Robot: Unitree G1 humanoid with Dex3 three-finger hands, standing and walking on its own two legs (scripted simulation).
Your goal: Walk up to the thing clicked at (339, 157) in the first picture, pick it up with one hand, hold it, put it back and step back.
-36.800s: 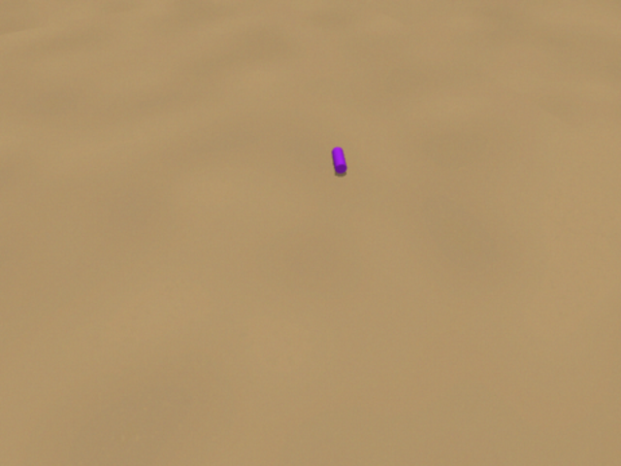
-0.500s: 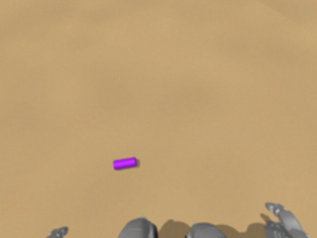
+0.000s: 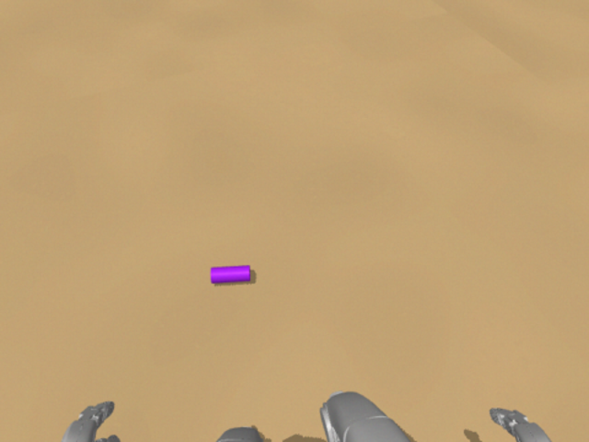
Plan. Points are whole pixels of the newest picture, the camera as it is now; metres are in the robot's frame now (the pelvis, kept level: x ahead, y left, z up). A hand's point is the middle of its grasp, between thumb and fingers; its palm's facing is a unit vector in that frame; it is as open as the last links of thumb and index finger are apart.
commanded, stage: step back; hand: left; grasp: from above
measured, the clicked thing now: (230, 274) +0.69 +0.20 -0.74
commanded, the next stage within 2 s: none
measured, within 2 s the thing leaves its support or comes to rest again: neither
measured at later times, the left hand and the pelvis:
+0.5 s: hand out of the picture -0.07 +0.23 -0.13, palm faces -0.04 -0.90 -0.44, open 7.4 cm; pelvis -0.17 -0.04 +0.00, yaw -2 degrees
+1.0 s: hand out of the picture -0.28 +0.22 -0.17, palm faces -0.08 -0.92 -0.39, open 7.4 cm; pelvis -0.37 -0.05 -0.02, yaw -5 degrees
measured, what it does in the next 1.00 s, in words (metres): walks backwards: right foot, then left foot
